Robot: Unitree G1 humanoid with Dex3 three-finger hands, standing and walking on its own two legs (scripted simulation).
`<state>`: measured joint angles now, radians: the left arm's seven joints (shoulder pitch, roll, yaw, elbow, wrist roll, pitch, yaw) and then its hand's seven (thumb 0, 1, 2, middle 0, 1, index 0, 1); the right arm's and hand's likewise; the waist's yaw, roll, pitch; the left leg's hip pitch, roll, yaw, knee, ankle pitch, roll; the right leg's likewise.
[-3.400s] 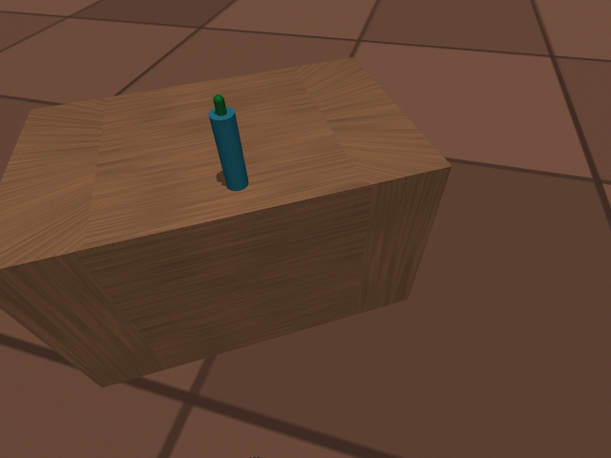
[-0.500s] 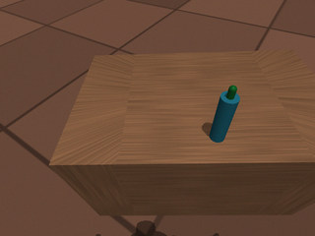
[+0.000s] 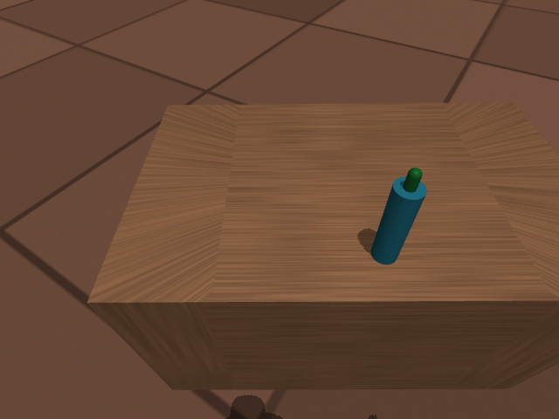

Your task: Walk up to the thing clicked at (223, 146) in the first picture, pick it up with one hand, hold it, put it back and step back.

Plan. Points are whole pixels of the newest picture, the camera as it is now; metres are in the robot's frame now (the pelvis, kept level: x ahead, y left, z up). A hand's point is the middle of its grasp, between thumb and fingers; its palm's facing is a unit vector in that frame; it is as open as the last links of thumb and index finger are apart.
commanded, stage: walk up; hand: right
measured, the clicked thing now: (398, 217) +0.46 -0.19 -0.01
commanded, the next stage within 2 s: stand in 0.32 s
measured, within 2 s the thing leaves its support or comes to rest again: neither
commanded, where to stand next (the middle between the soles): +0.04 -0.03 m, yaw +0 degrees
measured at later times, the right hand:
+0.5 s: hand out of the picture +0.10 -0.25 -0.15, palm faces -0.02 +0.94 -0.35, open 7.4 cm
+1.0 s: hand out of the picture +0.09 -0.24 -0.15, palm faces -0.01 +0.94 -0.34, open 7.4 cm
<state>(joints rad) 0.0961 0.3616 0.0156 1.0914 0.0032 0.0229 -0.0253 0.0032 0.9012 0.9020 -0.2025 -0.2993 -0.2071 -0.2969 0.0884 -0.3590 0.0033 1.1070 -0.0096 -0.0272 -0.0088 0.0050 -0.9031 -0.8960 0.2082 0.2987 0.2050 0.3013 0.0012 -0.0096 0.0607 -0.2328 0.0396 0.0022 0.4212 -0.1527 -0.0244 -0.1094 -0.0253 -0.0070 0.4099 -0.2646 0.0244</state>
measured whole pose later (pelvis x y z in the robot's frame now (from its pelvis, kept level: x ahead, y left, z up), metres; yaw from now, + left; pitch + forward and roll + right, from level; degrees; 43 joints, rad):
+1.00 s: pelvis +0.01 +0.01 +0.00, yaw +0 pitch -2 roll +0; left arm 0.12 0.36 0.00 1.13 0.01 -0.01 -0.01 0.00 0.90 0.90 -0.20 -0.30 -0.21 -0.30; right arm 0.09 -0.35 0.00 1.15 -0.01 0.00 0.01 0.00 -0.90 -0.90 0.21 0.30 0.20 0.30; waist 0.00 0.00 0.05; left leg -0.18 0.02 0.01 0.35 -0.13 -0.01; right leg -0.05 -0.04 0.00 0.32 -0.23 0.04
